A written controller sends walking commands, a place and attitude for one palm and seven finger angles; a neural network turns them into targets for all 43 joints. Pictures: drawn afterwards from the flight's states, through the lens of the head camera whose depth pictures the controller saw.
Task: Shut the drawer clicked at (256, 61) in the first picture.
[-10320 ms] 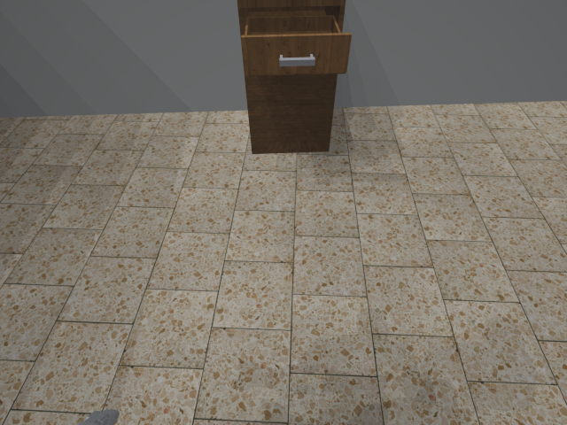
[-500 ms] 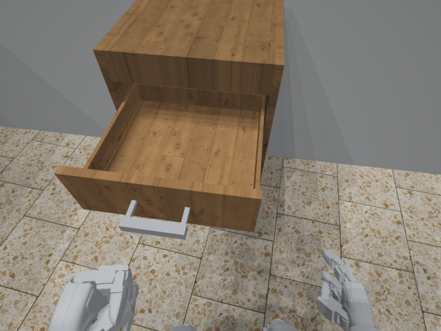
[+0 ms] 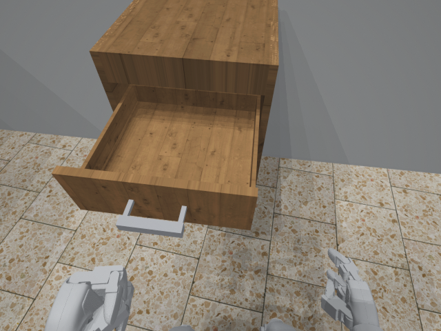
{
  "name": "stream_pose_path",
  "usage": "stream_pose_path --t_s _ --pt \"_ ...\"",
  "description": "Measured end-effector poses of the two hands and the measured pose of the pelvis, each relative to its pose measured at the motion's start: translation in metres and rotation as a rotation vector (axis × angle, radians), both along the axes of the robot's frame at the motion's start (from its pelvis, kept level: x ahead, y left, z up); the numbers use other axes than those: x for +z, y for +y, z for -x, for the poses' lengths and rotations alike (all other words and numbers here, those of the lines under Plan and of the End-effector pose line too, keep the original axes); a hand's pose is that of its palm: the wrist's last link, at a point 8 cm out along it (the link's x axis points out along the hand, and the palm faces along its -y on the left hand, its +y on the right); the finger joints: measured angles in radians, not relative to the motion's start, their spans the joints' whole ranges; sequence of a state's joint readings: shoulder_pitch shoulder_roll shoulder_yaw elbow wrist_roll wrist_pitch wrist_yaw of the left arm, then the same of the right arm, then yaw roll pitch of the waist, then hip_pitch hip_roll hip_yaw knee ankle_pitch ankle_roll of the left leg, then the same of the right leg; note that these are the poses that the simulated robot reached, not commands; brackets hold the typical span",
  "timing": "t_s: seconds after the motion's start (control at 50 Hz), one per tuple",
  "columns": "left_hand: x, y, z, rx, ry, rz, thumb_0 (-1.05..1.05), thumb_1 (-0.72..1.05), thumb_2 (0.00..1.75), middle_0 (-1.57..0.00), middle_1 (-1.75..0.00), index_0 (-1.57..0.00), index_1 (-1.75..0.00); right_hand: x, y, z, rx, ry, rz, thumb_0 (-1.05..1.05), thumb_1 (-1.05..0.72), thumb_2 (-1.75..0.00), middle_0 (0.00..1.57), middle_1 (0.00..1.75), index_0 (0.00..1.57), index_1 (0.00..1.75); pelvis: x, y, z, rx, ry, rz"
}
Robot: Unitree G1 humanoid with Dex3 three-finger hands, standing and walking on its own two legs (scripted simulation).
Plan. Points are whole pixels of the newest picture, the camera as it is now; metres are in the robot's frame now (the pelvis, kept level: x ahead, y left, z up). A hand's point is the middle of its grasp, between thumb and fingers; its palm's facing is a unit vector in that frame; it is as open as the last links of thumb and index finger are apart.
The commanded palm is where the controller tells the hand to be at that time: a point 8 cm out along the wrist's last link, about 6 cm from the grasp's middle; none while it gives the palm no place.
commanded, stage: bring the fist close to the handle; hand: left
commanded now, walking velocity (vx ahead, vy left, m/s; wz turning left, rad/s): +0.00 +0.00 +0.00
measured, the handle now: (153, 217) +0.33 +0.16 -0.01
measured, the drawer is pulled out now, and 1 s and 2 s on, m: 0.30 0.30 0.28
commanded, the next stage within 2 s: push the drawer shut in 1.32 s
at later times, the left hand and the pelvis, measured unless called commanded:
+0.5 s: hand (148, 287) +0.19 +0.13 +0.03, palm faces -0.07 -1.00 -0.04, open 3.3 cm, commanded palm +0.17 +0.19 +0.03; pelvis +0.00 +0.00 -0.02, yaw +0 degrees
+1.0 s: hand (158, 270) +0.23 +0.13 -0.02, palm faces -0.10 -0.99 -0.03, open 3.3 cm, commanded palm +0.21 +0.19 -0.01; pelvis -0.01 +0.00 -0.05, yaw -1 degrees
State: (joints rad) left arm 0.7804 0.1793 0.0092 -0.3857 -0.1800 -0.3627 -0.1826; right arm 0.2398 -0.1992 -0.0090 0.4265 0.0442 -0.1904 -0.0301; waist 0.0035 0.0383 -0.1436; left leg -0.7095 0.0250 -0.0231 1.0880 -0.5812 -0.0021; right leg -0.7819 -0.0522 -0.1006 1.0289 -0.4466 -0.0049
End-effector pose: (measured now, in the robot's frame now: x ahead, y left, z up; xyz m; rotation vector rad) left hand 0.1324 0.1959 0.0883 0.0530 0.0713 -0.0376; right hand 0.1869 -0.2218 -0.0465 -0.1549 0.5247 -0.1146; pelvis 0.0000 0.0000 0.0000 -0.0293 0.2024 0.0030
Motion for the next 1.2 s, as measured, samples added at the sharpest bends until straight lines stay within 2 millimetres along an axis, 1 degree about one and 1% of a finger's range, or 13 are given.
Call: stream_pose_path --t_s 0.12,0.22,0.34,0.44,0.66,0.8,0.96,1.0,1.06,1.12,1.2 --pt "-0.015 -0.003 -0.008 -0.015 0.011 0.013 0.01 0.9 0.9 -1.4 -1.6 -1.4 -1.6 -0.004 0.003 0.002 0.02 0.012 0.014 0.01 -0.91 -0.9 0.21 0.3 0.21 0.3 -0.004 0.001 0.003 0.001 0.014 0.0" --pt "-0.025 -0.004 -0.018 -0.025 0.006 0.016 0.02 0.9 0.9 -1.4 -1.6 -1.4 -1.6 -0.012 0.0 0.008 0.018 0.04 0.027 0.01 -0.91 -0.9 0.21 0.3 0.21 0.3 -0.009 0.002 0.004 0.0 0.032 0.002" --pt "-0.035 -0.011 -0.032 -0.039 -0.003 0.022 0.02 0.9 0.9 -1.4 -1.6 -1.4 -1.6 -0.023 -0.004 0.016 0.007 0.08 0.036 0.01 -0.91 -0.9 0.21 0.3 0.21 0.3 -0.015 0.003 0.004 -0.005 0.056 0.0" --pt "-0.046 -0.012 -0.039 -0.04 0.011 0.012 0.01 0.9 0.9 -1.4 -1.6 -1.4 -1.6 -0.031 -0.007 0.02 -0.006 0.114 0.039 0.01 -0.91 -0.9 0.21 0.3 0.21 0.3 -0.02 0.002 0.004 -0.009 0.077 -0.003" --pt "-0.07 -0.008 -0.051 -0.034 0.001 0.007 0.01 0.9 0.9 -1.4 -1.6 -1.4 -1.6 -0.05 -0.011 0.019 0.006 0.148 0.055 0.01 -0.91 -0.89 0.21 0.3 0.21 0.3 -0.033 0.0 0.007 -0.007 0.125 -0.002" --pt "-0.086 -0.006 -0.065 -0.045 -0.001 0.01 0.02 0.9 0.9 -1.4 -1.6 -1.4 -1.6 -0.061 -0.013 0.017 0.016 0.163 0.067 0.01 -0.91 -0.89 0.21 0.3 0.21 0.3 -0.042 -0.001 0.009 -0.006 0.153 0.001" --pt "-0.102 -0.009 -0.082 -0.061 0.001 0.017 0.02 0.9 0.9 -1.4 -1.6 -1.4 -1.6 -0.073 -0.014 0.022 0.02 0.196 0.071 0.01 -0.91 -0.89 0.21 0.3 0.21 0.3 -0.05 -0.001 0.012 -0.007 0.179 0.002" --pt "-0.103 -0.009 -0.085 -0.062 0.004 0.018 0.02 0.9 0.9 -1.4 -1.6 -1.4 -1.6 -0.075 -0.014 0.024 0.017 0.206 0.069 0.01 -0.91 -0.89 0.21 0.3 0.21 0.3 -0.051 -0.001 0.012 -0.009 0.182 0.001" --pt "-0.1 -0.009 -0.085 -0.062 0.001 0.018 0.02 0.9 0.9 -1.39 -1.6 -1.4 -1.6 -0.076 -0.014 0.027 0.01 0.219 0.062 0.01 -0.91 -0.89 0.21 0.3 0.21 0.3 -0.051 0.0 0.012 -0.009 0.183 0.001" --pt "-0.096 -0.009 -0.082 -0.057 0.001 0.017 0.02 0.9 0.9 -1.39 -1.6 -1.4 -1.6 -0.076 -0.013 0.029 0.005 0.228 0.056 0.01 -0.91 -0.89 0.21 0.3 0.21 0.3 -0.049 0.001 0.011 -0.01 0.181 0.0" --pt "-0.096 -0.01 -0.078 -0.05 0.006 0.017 0.02 0.9 0.9 -1.39 -1.6 -1.4 -1.6 -0.075 -0.012 0.029 0.008 0.231 0.056 0.01 -0.91 -0.89 0.21 0.3 0.21 0.3 -0.048 0.001 0.01 -0.009 0.182 0.0"
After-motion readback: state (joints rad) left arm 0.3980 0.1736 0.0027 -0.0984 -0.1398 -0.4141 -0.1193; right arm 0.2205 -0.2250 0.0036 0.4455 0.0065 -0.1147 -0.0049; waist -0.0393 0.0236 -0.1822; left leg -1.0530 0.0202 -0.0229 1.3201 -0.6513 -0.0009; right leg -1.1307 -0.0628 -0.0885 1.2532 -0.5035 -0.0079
